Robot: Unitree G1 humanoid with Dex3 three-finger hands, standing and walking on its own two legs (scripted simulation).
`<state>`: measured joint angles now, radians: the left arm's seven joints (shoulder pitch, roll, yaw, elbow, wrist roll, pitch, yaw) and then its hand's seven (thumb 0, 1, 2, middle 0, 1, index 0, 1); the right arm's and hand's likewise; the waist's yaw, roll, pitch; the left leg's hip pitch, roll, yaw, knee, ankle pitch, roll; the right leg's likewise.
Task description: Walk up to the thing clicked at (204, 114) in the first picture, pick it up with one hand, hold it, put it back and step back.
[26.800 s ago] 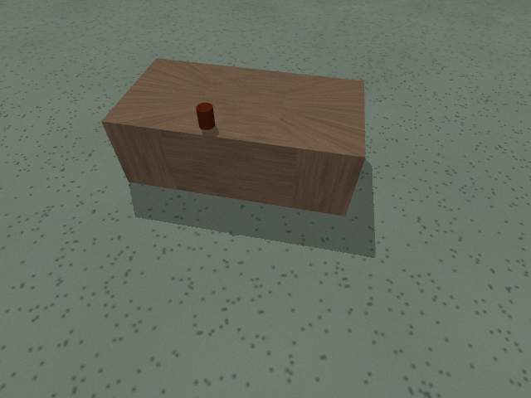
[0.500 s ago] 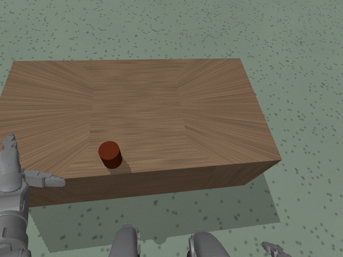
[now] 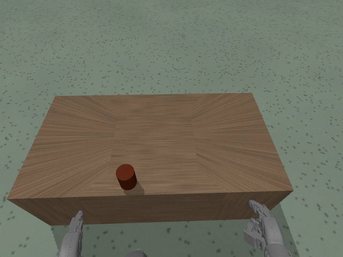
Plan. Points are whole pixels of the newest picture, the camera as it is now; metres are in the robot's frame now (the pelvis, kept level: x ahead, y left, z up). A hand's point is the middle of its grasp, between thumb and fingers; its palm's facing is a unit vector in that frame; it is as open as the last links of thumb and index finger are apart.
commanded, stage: home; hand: left
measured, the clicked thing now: (126, 177) +0.45 +0.18 -0.29
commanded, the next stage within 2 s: stand in 1.98 s
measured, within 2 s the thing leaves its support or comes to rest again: neither
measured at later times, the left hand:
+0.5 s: hand (103, 242) +0.17 +0.17 -0.06, palm faces +0.11 -0.95 -0.28, open 17.7 cm
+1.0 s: hand (98, 242) +0.18 +0.18 -0.07, palm faces +0.12 -0.95 -0.28, open 17.7 cm
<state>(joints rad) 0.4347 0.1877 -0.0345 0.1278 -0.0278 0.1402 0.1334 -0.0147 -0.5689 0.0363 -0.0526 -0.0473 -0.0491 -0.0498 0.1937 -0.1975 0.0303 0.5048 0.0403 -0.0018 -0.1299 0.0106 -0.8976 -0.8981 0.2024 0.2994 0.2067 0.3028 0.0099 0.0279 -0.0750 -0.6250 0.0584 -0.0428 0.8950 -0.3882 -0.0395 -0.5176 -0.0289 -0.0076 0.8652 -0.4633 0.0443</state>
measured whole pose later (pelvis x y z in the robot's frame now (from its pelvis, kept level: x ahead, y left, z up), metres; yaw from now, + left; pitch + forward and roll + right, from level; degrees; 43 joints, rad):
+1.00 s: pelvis +0.01 +0.00 -0.01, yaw +0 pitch +8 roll -2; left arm 0.47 0.20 -0.01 -0.02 -0.01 0.25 0.14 -0.01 -0.59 0.03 -0.05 -0.05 -0.05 -0.05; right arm 0.25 -0.20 0.02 0.51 0.01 -0.11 -0.16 0.01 -0.90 -0.90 0.20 0.30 0.21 0.30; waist -0.01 0.03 -0.09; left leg -0.67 0.07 -0.05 0.97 -0.44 -0.05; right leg -0.55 -0.02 -0.01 0.92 -0.51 0.04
